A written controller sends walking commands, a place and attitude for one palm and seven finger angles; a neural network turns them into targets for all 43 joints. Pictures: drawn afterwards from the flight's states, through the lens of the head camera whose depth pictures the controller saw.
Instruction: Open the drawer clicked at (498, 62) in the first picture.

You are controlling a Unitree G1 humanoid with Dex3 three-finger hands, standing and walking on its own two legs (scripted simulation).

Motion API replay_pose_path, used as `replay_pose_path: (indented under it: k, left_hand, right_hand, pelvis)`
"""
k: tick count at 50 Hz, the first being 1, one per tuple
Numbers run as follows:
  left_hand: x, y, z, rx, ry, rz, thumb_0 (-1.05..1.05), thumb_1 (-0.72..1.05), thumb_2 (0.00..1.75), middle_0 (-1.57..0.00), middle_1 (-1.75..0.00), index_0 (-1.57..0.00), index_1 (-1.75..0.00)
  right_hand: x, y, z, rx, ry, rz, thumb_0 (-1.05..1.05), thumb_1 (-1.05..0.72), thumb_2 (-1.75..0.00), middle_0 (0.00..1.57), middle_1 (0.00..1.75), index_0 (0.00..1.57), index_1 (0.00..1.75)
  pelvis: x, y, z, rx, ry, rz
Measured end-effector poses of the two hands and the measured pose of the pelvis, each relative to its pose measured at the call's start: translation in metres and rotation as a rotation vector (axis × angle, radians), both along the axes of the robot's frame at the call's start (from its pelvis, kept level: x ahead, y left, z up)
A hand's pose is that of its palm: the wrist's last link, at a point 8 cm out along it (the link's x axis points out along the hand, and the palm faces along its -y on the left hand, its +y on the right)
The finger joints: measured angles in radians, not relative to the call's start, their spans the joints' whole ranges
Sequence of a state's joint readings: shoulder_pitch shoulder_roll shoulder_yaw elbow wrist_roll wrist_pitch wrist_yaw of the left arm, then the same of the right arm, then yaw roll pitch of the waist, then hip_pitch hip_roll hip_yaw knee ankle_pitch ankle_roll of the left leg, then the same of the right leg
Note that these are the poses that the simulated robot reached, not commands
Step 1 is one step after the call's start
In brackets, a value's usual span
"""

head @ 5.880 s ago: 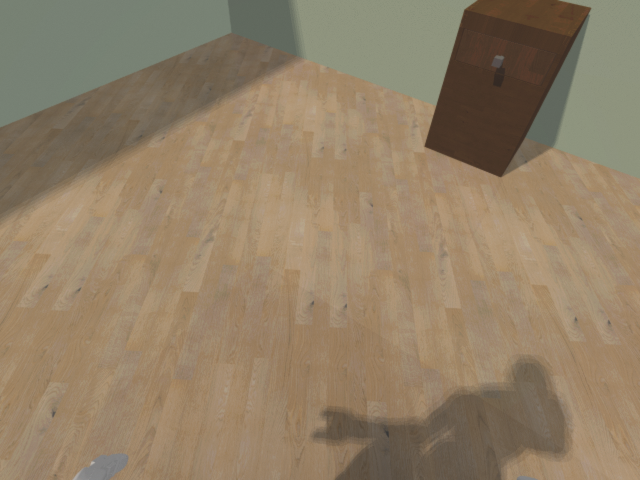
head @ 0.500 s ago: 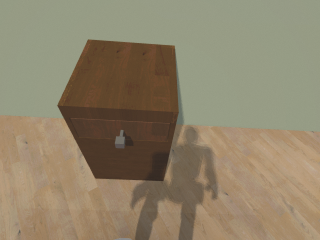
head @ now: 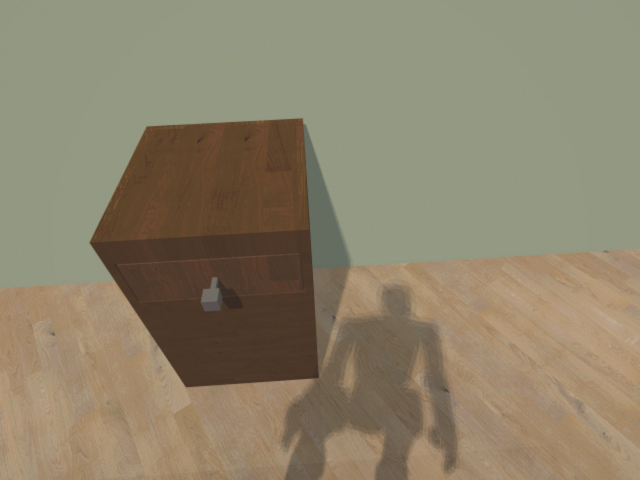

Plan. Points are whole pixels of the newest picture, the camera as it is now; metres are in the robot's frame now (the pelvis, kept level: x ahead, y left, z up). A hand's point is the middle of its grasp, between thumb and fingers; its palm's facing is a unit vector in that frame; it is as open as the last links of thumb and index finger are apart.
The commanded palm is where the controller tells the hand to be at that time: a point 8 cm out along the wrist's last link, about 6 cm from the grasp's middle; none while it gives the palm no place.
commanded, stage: come to a stop and stand still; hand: left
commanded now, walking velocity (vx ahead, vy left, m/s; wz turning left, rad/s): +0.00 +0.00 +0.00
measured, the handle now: (213, 292) +0.54 +0.26 -0.21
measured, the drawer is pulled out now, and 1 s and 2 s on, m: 0.00 0.00 0.00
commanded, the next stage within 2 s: look again from close up in 0.28 s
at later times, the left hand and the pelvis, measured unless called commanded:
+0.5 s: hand out of the picture -0.02 +0.15 -0.18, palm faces +0.03 -0.99 -0.16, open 7.3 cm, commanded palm none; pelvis +0.01 +0.01 +0.00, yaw +0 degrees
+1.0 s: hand out of the picture +0.01 +0.24 -0.17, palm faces -0.05 -0.97 -0.23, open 7.3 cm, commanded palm +0.10 +0.28 -0.06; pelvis +0.01 +0.05 +0.00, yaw +0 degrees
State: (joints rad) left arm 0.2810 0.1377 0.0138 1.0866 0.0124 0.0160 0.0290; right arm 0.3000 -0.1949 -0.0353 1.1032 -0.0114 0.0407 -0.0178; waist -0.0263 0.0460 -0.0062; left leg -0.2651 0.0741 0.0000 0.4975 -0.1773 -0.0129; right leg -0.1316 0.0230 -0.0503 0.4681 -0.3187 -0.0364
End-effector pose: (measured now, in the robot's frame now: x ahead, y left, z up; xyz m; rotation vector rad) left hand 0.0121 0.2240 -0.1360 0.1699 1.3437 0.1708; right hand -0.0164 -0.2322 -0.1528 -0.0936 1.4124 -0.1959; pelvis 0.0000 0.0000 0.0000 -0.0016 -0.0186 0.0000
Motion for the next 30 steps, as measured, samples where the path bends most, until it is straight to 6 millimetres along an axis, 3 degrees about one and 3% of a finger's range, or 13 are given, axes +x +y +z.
replay_pose_path:
  k: [6,13,22,30]
  left_hand:
    - [-0.015,-0.016,-0.006,-0.027,0.029,0.028,0.01,0.94,0.9,-0.2,-0.3,-0.2,-0.3]
    - [-0.035,-0.03,-0.007,-0.06,0.09,0.046,0.01,0.92,0.9,-0.2,-0.3,-0.2,-0.3]
    - [-0.038,-0.03,-0.008,-0.063,0.094,0.039,0.0,0.91,0.9,-0.2,-0.3,-0.2,-0.3]
    - [-0.015,0.006,-0.023,-0.068,0.032,0.021,0.0,0.91,0.9,-0.2,-0.3,-0.2,-0.3]
  right_hand:
    - [-0.027,0.003,0.003,0.013,0.09,0.02,0.0,-0.91,-0.9,0.2,0.3,0.2,0.3]
    - [-0.03,0.009,0.004,0.03,0.112,0.023,0.0,-0.9,-0.9,0.2,0.3,0.2,0.3]
    - [0.004,0.017,0.005,0.024,0.042,0.042,0.0,-0.91,-0.9,0.2,0.3,0.2,0.3]
    - [0.044,0.027,0.012,-0.053,-0.092,0.076,0.01,-0.93,-0.9,0.2,0.3,0.2,0.3]
  pelvis:
    - [-0.005,-0.012,0.001,0.002,-0.014,0.013]
    - [-0.005,-0.015,0.002,-0.003,-0.014,0.011]
    - [0.003,-0.005,0.002,-0.011,0.009,-0.003]
    - [0.011,0.023,-0.006,-0.016,0.012,0.007]
